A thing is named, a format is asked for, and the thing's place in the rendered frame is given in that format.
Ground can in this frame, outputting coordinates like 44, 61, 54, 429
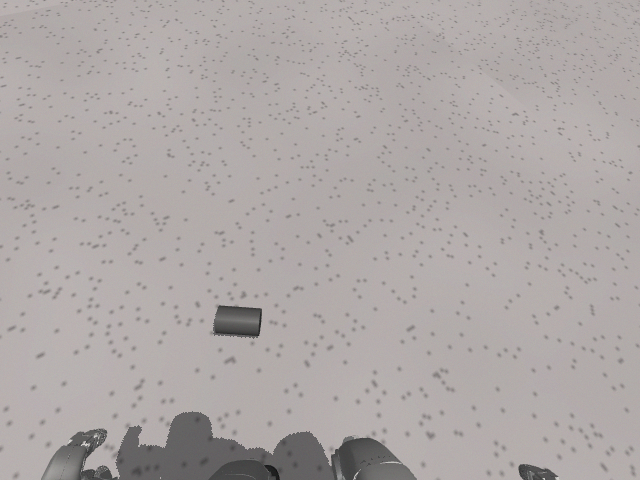
215, 306, 262, 336

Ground right robot hand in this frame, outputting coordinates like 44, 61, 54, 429
518, 464, 559, 480

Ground left robot hand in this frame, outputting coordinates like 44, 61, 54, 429
41, 429, 118, 480

